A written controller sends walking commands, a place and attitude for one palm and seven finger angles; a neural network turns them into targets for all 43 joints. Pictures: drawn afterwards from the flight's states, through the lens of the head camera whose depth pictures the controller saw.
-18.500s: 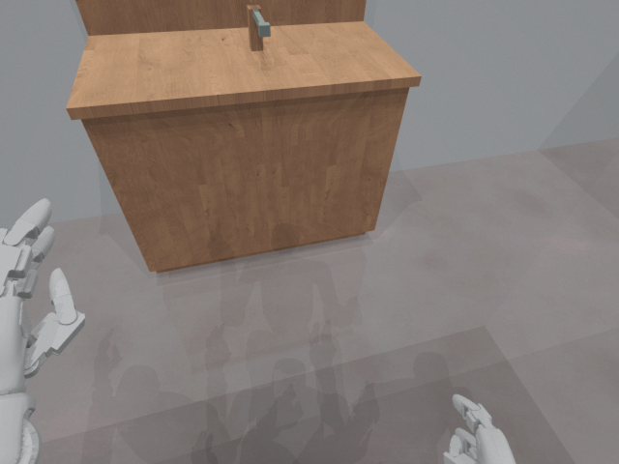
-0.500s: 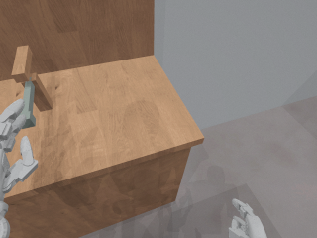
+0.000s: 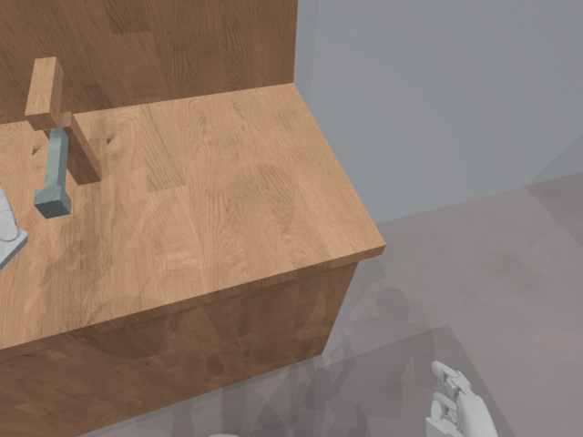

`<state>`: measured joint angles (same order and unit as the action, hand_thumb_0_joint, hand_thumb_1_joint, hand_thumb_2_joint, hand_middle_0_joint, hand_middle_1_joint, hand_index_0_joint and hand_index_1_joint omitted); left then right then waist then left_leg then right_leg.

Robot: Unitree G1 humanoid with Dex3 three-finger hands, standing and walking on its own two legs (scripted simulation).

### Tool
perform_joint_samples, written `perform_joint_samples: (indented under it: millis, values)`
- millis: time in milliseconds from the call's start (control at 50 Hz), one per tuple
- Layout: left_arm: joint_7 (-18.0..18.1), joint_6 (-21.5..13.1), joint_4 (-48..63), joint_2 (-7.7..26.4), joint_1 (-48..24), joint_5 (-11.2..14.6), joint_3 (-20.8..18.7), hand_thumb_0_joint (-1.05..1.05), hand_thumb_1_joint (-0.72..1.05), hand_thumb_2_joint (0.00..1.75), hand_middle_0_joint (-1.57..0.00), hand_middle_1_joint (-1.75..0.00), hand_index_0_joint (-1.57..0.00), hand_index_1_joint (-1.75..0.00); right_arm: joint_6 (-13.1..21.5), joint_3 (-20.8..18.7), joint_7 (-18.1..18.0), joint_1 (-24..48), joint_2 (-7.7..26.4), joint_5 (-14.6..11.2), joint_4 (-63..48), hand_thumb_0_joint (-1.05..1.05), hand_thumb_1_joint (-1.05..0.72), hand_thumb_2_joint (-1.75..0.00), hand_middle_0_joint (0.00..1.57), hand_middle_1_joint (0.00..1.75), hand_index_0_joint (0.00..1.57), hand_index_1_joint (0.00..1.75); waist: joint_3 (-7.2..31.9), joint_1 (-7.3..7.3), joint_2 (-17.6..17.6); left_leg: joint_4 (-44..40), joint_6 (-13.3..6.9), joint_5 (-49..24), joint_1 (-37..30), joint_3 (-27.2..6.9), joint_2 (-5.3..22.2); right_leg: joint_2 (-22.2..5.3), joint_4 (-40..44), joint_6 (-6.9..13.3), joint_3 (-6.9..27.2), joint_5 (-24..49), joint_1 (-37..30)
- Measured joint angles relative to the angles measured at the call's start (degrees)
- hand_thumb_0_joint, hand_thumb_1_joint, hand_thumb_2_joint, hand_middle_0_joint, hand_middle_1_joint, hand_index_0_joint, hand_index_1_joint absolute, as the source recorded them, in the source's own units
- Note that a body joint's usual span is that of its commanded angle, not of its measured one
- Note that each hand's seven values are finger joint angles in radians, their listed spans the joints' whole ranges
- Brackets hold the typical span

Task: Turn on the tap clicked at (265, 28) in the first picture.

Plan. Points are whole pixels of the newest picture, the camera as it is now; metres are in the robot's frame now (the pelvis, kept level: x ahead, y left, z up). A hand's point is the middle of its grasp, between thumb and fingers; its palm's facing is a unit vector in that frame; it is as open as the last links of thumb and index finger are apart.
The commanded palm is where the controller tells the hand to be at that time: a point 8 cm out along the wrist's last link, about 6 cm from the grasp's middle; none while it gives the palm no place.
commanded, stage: come to a stop and stand still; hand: left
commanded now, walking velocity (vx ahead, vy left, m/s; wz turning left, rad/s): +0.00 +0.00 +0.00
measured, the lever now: (53, 202) +0.34 +0.34 +0.12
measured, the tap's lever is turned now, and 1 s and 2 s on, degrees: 0 0 0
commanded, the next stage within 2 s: look again from close up in 0.78 s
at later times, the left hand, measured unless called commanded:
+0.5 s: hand out of the picture +0.22 +0.33 +0.17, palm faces +0.41 -0.86 -0.30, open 7.4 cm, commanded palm +0.16 +0.36 +0.18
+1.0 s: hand out of the picture +0.22 +0.33 +0.16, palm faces +0.40 -0.85 -0.36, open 7.4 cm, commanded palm +0.16 +0.36 +0.18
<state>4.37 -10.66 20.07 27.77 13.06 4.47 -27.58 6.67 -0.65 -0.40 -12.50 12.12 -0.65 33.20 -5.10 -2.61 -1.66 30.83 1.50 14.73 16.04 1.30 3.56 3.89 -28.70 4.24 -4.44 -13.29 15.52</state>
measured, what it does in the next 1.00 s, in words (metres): shifts its weight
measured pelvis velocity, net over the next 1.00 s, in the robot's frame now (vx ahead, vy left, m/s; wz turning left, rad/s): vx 0.00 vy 0.08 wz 0.02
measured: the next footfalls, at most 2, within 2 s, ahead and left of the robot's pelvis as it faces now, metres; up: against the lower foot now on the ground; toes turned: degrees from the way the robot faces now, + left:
none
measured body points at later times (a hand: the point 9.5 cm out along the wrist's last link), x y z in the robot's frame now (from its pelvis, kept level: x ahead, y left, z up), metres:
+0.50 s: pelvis +0.00 +0.08 +0.00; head +0.01 +0.11 +0.45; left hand +0.19 +0.38 +0.18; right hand +0.18 -0.12 -0.06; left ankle +0.02 +0.14 -0.73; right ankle +0.02 -0.06 -0.73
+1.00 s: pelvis +0.00 +0.08 +0.01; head +0.02 +0.10 +0.46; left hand +0.19 +0.38 +0.18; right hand +0.18 -0.14 -0.06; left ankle +0.02 +0.14 -0.73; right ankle +0.02 -0.06 -0.73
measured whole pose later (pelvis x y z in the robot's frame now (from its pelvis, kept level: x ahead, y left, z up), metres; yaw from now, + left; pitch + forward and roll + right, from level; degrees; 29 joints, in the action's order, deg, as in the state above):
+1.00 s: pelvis +0.00 +0.08 +0.01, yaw +1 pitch -2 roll -2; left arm 6.1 -11.8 25.5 20.3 23.8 2.1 -19.8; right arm 6.1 0.7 -0.9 -11.9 11.1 -0.4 33.1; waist -3.8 -1.4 -1.1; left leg 26.9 -4.3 13.3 12.0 3.1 -2.2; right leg -1.6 -22.8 -1.8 -2.7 -10.6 10.2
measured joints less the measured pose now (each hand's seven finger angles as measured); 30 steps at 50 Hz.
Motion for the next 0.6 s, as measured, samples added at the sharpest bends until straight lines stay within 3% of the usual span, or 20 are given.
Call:
perform_joint_samples:
  millis: [80,160,280,380,480,600]
  values:
    - [-0.1,-0.7,4.8,-6.6,7.7,-0.1,5.6,0.01,0.90,0.90,-0.21,-0.30,-0.21,-0.30,0.6,-0.9,0.9,1.0,1.8,-0.4,-1.0,0.01,-0.90,-0.90,0.20,0.30,0.21,0.30,-0.2,1.72,1.7,0.6,-0.9,0.2,-0.4,1.8,-0.9,-0.9,-1.1,-1.6,1.7,-0.1,0.2]
    - [-1.0,-0.8,7.0,-7.3,14.3,-0.8,9.9,0.01,0.90,0.90,-0.21,-0.31,-0.21,-0.31,0.1,-0.5,-0.3,1.0,0.8,-0.2,-0.4,0.01,-0.90,-0.90,0.20,0.30,0.20,0.29,0.8,3.15,1.2,1.0,-1.9,0.3,-0.3,1.7,-1.6,-1.6,-0.2,-1.9,1.6,0.3,-0.5]
    - [0.9,-0.8,6.2,-5.0,12.9,-1.1,5.9,0.01,0.89,0.90,-0.22,-0.31,-0.22,-0.31,0.7,1.3,-1.9,-1.0,-1.2,0.5,0.4,0.01,-0.90,-0.90,0.20,0.30,0.20,0.29,1.3,1.22,-1.5,-1.2,-3.4,-0.8,-1.5,1.9,-2.9,-2.8,2.4,-3.3,1.9,1.8,-2.0]
    - [2.2,-1.5,5.3,-7.2,6.8,-2.2,5.3,0.01,0.89,0.90,-0.22,-0.31,-0.21,-0.31,2.4,2.1,-1.1,-1.0,-1.5,0.5,0.9,0.01,-0.90,-0.90,0.20,0.30,0.20,0.29,1.2,-0.37,-1.1,-1.8,-5.0,-1.0,-2.3,2.2,-4.4,-4.2,3.1,-4.6,2.1,2.0,-3.0]
    - [1.8,-1.6,4.8,-9.1,6.6,-3.1,8.0,0.01,0.90,0.90,-0.21,-0.30,-0.21,-0.30,2.4,2.8,0.1,0.5,-2.6,0.7,0.7,0.01,-0.90,-0.90,0.20,0.30,0.21,0.30,2.0,0.21,-0.3,-2.5,-6.0,-0.9,-3.0,2.6,-5.4,-5.1,4.3,-5.7,2.6,2.4,-3.9]
    - [0.9,-1.1,4.7,-7.5,8.6,-3.2,8.3,0.01,0.90,0.90,-0.21,-0.31,-0.21,-0.31,1.6,3.2,0.3,1.4,-3.5,0.9,-0.6,0.01,-0.90,-0.90,0.20,0.30,0.21,0.30,1.3,1.21,-0.6,-3.4,-6.6,-1.1,-3.5,2.9,-6.1,-5.9,4.9,-5.7,2.8,2.3,-4.2]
